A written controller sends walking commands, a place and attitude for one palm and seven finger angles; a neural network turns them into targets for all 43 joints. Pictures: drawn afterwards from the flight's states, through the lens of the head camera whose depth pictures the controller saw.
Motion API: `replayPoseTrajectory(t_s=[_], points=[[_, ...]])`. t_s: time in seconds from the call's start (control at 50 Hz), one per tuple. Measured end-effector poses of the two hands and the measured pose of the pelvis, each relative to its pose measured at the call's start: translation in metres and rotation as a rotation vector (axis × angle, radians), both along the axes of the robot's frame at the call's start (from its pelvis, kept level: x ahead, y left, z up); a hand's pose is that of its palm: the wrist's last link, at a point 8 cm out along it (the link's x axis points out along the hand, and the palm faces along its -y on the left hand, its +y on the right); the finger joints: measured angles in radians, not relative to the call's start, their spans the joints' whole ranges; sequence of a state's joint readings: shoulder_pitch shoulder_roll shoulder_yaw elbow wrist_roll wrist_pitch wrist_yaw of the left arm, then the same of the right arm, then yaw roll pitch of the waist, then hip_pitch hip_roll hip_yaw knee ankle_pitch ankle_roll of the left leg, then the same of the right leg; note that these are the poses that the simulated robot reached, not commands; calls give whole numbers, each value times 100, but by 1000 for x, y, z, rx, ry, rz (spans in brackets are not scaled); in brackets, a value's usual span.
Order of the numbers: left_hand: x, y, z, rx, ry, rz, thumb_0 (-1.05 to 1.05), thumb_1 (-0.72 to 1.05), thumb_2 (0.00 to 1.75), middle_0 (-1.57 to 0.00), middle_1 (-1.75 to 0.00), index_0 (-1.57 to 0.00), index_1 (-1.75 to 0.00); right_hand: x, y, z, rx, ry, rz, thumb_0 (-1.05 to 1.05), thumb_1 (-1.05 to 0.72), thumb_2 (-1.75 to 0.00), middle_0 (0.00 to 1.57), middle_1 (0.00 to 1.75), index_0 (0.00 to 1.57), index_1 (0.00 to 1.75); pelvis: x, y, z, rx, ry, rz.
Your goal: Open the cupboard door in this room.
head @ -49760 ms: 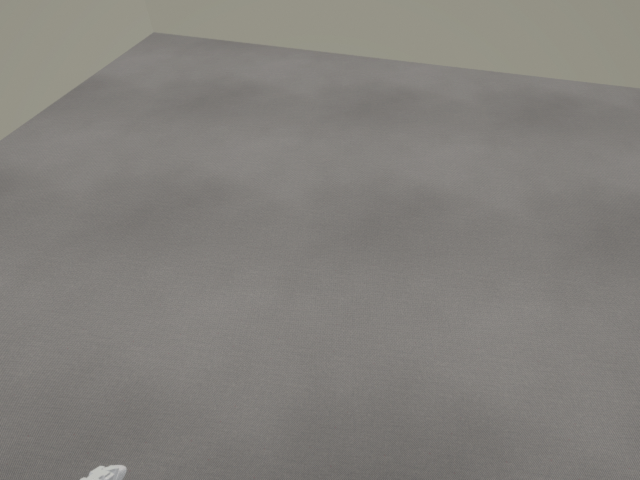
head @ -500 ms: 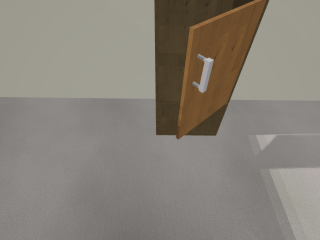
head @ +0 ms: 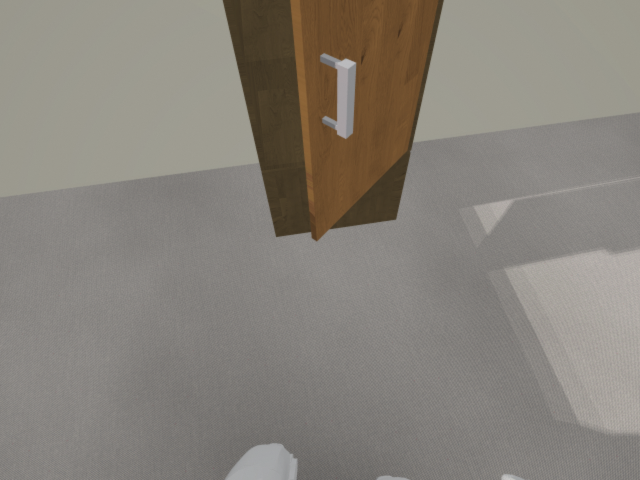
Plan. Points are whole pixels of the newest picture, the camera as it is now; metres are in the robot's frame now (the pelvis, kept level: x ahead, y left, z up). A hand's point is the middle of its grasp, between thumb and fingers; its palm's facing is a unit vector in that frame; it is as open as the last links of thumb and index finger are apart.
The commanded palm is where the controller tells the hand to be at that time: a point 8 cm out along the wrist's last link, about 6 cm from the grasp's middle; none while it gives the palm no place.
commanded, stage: walk to a spot facing it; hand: left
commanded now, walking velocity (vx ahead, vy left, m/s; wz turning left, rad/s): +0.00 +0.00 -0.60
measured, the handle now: (336, 97) +0.69 +0.04 +0.05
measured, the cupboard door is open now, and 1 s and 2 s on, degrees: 41 41 41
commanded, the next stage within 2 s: none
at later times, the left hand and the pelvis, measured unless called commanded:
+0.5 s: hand (202, 431) +0.18 +0.20 -0.15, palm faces -0.33 -0.91 -0.24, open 7.4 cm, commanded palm none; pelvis +0.01 +0.03 +0.00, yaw -20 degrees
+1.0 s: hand (255, 391) +0.24 +0.13 -0.16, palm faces -0.60 -0.78 -0.17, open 7.4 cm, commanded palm none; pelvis +0.04 +0.04 +0.01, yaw -39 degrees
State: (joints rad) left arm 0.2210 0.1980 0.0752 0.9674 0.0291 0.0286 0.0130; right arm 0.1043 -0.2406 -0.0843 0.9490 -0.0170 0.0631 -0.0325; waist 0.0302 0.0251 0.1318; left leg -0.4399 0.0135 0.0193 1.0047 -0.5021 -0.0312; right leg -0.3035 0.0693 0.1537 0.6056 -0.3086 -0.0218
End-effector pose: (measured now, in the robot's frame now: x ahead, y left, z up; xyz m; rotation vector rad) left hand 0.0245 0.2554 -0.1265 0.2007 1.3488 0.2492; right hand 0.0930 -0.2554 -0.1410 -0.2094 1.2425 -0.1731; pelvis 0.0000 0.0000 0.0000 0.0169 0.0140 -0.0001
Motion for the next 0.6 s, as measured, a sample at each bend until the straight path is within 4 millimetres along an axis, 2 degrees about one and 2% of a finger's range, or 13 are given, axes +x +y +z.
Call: replayPoseTrajectory(t_s=[0.14, 0.22, 0.3, 0.38, 0.48, 0.54, 0.6], points=[[22, 13, -3, -30, 12, -84, 0, 90, 90, -20, -29, -21, -30, 33, 13, 29, -25, -167, -43, 0, -91, -90, 20, 30, 20, 30, 2, 17, 6, -5, 17, -91], [48, 29, -17, -54, -20, -127, 0, 90, 90, -20, -29, -21, -30, 28, 25, 33, -60, -218, -54, 0, -91, -90, 20, 30, 20, 30, 4, 33, -2, -31, 22, -129], [83, 33, -11, -67, -70, -197, 0, 90, 90, -20, -29, -20, -30, -5, 34, 38, -67, -149, -72, 0, -91, -90, 20, 30, 20, 30, 4, 37, 5, -40, 9, -183], [117, 26, -1, -77, -109, -283, 0, 91, 90, -19, -29, -20, -30, -45, 36, 36, -56, -69, -146, 0, -90, -90, 21, 30, 20, 30, 5, 38, 11, -57, 11, -241], [158, -1, 4, -71, -129, -420, 0, 91, 90, -19, -29, -20, -30, -102, 28, 23, -36, 11, -282, 0, -90, -90, 21, 30, 20, 30, 7, 31, 7, -54, 17, -325], [180, -22, 1, -51, -164, -500, 0, 91, 90, -19, -29, -20, -30, -137, 19, 7, -19, 55, -364, 0, -90, -90, 21, 30, 20, 30, 9, 20, -5, -27, 18, -367], [189, -38, 2, -35, -175, -550, 0, 91, 90, -19, -29, -20, -30, -160, 11, -1, -22, 102, -440, 0, -90, -90, 21, 30, 20, 30, 7, 19, -7, -39, 9, -408]])
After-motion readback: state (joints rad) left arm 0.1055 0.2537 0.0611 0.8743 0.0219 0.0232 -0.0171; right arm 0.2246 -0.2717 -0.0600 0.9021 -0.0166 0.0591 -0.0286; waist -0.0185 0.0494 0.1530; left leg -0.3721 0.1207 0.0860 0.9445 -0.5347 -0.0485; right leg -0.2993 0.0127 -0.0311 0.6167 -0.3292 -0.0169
